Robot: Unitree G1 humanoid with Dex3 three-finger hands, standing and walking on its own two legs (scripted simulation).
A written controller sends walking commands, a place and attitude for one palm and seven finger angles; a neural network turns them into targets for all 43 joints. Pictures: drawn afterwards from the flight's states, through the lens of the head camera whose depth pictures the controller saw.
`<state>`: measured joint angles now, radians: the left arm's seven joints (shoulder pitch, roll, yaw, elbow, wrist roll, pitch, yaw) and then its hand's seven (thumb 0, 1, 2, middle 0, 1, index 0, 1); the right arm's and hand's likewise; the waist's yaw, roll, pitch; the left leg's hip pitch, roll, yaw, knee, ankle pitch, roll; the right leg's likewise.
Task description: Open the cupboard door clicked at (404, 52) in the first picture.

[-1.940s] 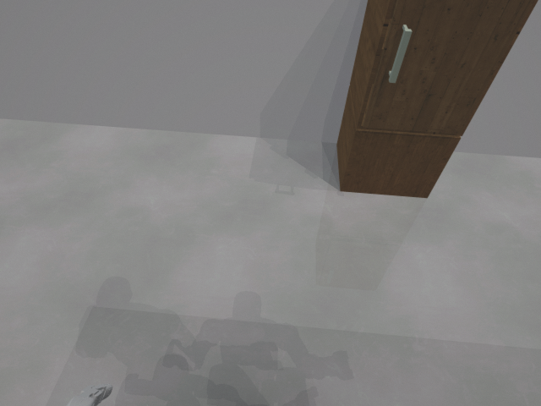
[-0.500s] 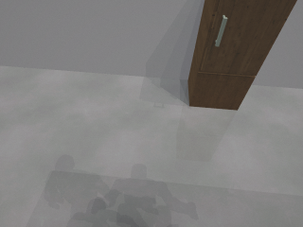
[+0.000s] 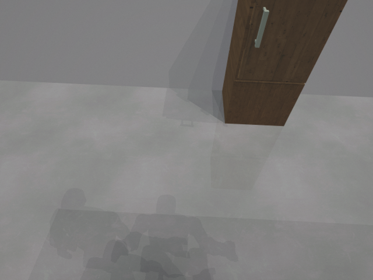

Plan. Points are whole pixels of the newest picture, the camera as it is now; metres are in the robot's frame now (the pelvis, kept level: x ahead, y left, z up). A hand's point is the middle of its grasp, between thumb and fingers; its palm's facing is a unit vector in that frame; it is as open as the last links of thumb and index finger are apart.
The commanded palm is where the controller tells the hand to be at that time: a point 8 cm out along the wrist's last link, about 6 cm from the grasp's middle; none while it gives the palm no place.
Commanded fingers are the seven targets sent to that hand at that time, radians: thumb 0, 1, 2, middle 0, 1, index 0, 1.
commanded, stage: walk to a spot facing it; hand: left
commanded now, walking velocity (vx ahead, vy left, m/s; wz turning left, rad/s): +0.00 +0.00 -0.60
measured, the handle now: (260, 27) +1.26 -0.29 -0.02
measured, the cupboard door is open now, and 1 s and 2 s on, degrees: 0 0 0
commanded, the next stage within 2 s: none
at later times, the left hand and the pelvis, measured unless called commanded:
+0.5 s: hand out of the picture +0.06 +0.16 -0.16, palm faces -0.19 -0.95 -0.26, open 7.4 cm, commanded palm none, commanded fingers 0.00 0.90 0.90 -0.20 -0.30 -0.20 -0.30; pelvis -0.02 -0.03 +0.00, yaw -14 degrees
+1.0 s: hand (124, 256) +0.20 +0.18 -0.17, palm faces -0.49 -0.85 -0.18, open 7.4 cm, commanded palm none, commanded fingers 0.00 0.90 0.90 -0.20 -0.30 -0.20 -0.30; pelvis +0.03 +0.02 +0.01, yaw -33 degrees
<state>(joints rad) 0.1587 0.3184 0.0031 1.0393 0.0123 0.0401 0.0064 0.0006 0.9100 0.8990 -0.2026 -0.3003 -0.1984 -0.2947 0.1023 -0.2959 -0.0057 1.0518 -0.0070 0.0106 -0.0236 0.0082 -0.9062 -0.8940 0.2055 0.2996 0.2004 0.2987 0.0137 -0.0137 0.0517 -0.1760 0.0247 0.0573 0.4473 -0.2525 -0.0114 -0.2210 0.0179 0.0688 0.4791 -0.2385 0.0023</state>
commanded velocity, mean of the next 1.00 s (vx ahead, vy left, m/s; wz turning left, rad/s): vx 0.13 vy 0.00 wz -0.60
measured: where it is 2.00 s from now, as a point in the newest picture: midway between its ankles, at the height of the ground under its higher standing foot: (247, 267)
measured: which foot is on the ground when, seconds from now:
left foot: down 0.00-0.18, up 0.20-0.72, down 0.74-1.00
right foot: down 0.00-0.72, up 0.74-1.00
